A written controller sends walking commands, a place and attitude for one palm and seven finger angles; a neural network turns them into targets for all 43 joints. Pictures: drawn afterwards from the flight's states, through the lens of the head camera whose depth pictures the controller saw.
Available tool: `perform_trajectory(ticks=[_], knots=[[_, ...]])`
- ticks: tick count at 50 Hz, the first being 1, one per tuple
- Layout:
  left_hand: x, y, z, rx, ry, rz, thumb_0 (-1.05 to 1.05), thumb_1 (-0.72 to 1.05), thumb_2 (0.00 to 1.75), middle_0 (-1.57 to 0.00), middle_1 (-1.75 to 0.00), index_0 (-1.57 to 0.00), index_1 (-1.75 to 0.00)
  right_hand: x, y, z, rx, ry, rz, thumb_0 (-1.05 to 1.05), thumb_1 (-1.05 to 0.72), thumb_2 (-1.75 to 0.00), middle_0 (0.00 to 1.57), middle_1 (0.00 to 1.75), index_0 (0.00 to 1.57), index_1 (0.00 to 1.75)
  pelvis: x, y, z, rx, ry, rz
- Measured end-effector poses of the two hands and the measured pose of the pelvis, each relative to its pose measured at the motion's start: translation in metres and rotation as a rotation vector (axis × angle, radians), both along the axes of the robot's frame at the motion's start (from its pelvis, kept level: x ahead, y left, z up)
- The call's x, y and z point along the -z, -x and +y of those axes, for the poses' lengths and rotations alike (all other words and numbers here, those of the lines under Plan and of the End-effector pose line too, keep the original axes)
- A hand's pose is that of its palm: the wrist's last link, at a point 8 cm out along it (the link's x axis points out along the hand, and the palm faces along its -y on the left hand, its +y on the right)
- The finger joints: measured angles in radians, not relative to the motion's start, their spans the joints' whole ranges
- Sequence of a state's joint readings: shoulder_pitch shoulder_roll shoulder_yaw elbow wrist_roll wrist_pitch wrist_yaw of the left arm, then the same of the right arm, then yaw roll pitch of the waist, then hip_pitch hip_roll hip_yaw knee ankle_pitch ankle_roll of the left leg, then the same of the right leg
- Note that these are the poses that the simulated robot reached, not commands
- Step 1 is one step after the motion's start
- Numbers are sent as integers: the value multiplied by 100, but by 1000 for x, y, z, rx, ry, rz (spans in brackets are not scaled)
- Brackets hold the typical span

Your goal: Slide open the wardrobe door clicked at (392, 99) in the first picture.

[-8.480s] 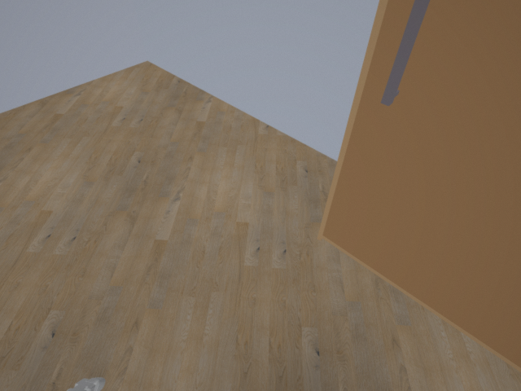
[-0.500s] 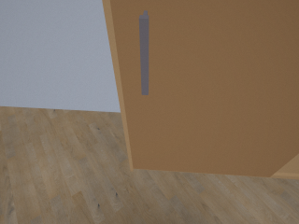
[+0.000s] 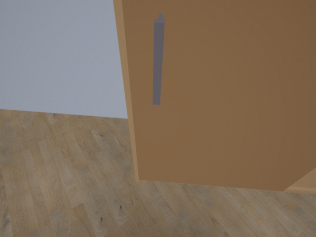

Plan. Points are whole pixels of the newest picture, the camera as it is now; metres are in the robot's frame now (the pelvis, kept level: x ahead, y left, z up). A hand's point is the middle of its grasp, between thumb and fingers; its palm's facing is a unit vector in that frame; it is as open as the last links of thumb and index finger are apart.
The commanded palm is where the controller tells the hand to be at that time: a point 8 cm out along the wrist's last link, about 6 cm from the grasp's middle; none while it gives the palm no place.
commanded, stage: look again from close up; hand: left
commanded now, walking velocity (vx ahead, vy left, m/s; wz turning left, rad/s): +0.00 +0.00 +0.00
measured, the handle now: (158, 64) +0.54 +0.04 +0.17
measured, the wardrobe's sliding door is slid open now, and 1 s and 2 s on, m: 0.00 0.00 0.00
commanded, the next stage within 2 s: shuffle to correct the standing spot in 0.32 s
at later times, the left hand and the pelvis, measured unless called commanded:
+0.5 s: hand out of the picture -0.02 +0.17 -0.17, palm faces +0.01 -0.98 -0.20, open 7.4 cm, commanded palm none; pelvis +0.00 -0.01 +0.00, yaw +0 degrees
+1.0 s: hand out of the picture -0.04 +0.08 -0.18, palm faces +0.10 -0.99 -0.11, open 7.4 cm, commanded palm none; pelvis +0.06 -0.05 -0.01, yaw +1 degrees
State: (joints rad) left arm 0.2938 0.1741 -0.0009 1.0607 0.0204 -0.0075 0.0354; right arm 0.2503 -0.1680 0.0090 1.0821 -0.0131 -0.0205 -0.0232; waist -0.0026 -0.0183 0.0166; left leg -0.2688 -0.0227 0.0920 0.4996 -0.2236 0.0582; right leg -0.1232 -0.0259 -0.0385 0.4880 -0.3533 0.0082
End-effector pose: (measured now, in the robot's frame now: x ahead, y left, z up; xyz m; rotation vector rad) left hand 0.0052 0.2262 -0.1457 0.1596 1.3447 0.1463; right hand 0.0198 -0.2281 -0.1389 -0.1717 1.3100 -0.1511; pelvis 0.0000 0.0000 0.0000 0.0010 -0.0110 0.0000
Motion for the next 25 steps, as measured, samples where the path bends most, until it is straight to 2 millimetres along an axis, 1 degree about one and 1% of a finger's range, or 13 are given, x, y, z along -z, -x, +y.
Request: perform_trajectory(ticks=[6, 11, 17, 25], knots=[[1, 9, -2, -5, 8, 24, 1, 90, 90, -19, -30, -20, -30, -2, -6, -2, -8, 4, -9, 1, -91, -90, 20, 30, 20, 30, -1, 1, 0, 0, 0, -3], [0, 17, -2, -7, 11, 44, 1, 90, 90, -19, -30, -20, -30, -3, -8, -3, -12, 4, -9, 1, -91, -90, 20, 30, 20, 30, -2, 3, -1, 0, 0, -1], [-1, 24, -3, -11, 7, 59, 1, 90, 90, -19, -30, -20, -30, -3, -5, -5, -12, 2, -2, 1, -91, -90, 20, 30, 20, 30, -3, 4, -3, 0, -1, 0], [-2, 26, -5, -13, 1, 62, 1, 90, 90, -19, -30, -20, -30, -2, 1, -8, -6, 0, 15, 1, -91, -90, 20, 30, 20, 30, -3, 4, -6, 0, -5, 1]])
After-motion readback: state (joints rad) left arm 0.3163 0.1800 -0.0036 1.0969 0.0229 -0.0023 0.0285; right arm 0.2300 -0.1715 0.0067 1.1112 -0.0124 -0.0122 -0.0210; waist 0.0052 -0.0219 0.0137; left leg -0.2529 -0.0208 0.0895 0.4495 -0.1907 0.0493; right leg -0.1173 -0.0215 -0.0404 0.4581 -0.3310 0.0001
